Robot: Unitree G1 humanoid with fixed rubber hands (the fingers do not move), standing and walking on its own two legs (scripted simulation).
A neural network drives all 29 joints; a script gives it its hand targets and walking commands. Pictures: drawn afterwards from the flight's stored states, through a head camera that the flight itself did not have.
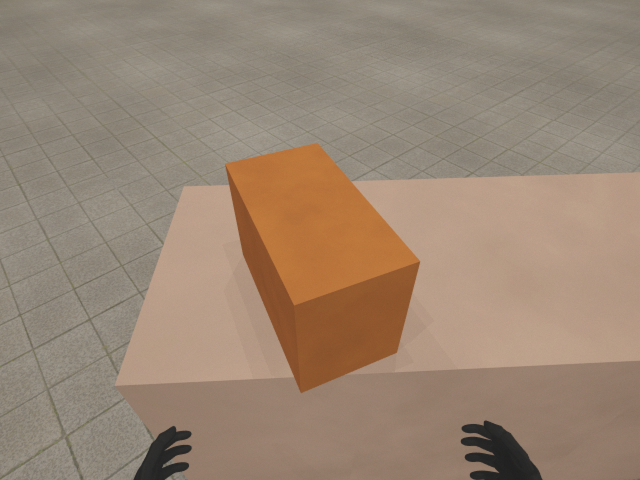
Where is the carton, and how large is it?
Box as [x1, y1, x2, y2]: [225, 143, 419, 392]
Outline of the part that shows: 317,143 225,164 243,255 301,392 396,352 419,264 419,260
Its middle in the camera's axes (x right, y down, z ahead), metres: -0.02 +0.02 +0.63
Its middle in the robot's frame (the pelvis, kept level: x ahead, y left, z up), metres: +0.48 +0.03 +0.02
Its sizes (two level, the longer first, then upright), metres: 0.318 0.167 0.214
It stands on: a pedestal, 0.69 m high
